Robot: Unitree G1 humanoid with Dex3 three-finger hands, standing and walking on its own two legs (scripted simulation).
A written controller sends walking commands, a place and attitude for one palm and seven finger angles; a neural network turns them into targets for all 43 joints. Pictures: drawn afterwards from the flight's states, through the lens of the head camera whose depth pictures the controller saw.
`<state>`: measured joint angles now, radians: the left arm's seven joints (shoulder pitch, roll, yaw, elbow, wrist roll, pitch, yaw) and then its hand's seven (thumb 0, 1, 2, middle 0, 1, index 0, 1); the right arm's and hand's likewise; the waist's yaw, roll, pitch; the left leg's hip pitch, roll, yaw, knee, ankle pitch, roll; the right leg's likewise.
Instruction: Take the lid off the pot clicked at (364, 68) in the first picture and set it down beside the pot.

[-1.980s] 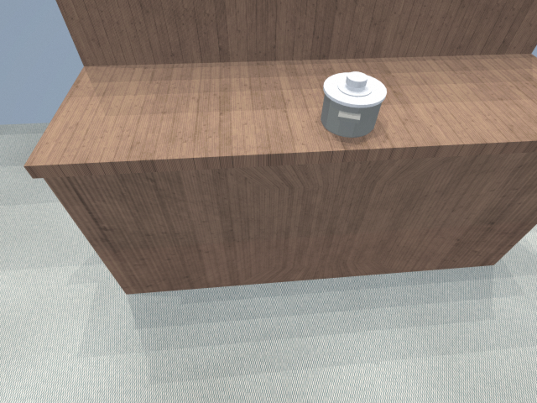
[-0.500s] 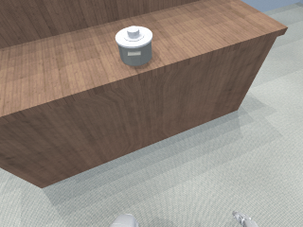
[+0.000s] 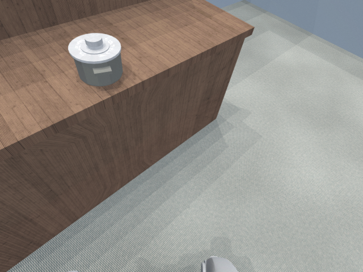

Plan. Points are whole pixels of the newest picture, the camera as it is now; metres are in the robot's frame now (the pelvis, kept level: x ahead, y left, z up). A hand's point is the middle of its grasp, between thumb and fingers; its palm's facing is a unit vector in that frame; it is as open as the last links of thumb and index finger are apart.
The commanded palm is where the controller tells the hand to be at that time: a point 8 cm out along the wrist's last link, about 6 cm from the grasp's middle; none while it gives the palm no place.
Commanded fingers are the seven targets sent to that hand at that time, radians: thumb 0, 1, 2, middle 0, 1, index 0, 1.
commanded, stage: walk to a spot facing it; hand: left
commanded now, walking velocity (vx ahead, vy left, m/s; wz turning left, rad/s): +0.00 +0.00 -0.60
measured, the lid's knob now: (93, 40) +0.71 +0.34 +0.07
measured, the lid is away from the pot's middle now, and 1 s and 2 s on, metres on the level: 0.00 0.00 0.00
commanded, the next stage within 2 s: turn to face it in 1.92 s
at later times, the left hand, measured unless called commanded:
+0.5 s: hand (146, 252) +0.18 +0.09 -0.15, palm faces -0.30 -0.91 -0.27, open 7.4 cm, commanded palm none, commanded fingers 0.00 0.90 0.90 -0.20 -0.30 -0.20 -0.30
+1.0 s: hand (129, 239) +0.21 +0.14 -0.18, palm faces -0.49 -0.86 -0.15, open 7.4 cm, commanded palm none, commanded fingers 0.00 0.90 0.90 -0.20 -0.30 -0.20 -0.30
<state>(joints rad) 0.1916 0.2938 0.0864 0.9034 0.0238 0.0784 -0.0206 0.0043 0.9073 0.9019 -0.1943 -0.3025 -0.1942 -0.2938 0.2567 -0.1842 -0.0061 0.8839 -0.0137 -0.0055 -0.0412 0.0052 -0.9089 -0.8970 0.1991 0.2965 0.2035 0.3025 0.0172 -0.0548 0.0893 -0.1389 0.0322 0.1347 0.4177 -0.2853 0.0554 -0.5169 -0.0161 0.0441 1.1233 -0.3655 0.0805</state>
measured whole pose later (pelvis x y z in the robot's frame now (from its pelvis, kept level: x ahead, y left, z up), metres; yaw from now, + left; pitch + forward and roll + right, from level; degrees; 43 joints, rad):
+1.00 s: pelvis +0.10 -0.03 +0.00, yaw -36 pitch +0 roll -2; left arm 0.35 0.26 0.10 0.97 0.04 0.04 -0.04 0.01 0.91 0.90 -0.20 -0.30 -0.20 -0.29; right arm 0.27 -0.16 -0.01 0.89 -0.01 -0.06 -0.03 0.00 -0.91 -0.90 0.20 0.30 0.20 0.30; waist 0.06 -0.07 0.01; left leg -0.08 0.02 0.14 0.37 -0.29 0.05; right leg -0.58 0.00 0.03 1.14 -0.22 0.02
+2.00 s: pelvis +0.40 -0.31 -0.02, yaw -73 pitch +0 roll -1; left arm 0.42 0.22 0.08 1.02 0.00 0.01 0.02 0.01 0.90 0.90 -0.20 -0.30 -0.20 -0.29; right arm 0.01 -0.14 0.00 0.83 -0.01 -0.05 -0.01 0.00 -0.91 -0.90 0.20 0.30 0.20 0.30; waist 0.11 -0.05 0.09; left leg -0.35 0.07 0.16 0.64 -0.27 0.03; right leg -0.35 0.06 0.07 1.15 -0.53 0.03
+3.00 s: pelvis +0.42 -0.29 -0.01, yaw -47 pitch -1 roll -1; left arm 0.23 0.28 0.09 0.95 0.02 0.08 0.02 0.01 0.91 0.90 -0.20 -0.30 -0.19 -0.29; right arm 0.14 -0.25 -0.07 0.88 -0.01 0.02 0.00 0.00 -0.91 -0.90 0.20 0.30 0.20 0.30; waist 0.03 -0.04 0.07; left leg -0.31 0.01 0.06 0.56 -0.25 0.04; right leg -0.50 -0.12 -0.04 1.17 -0.39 0.10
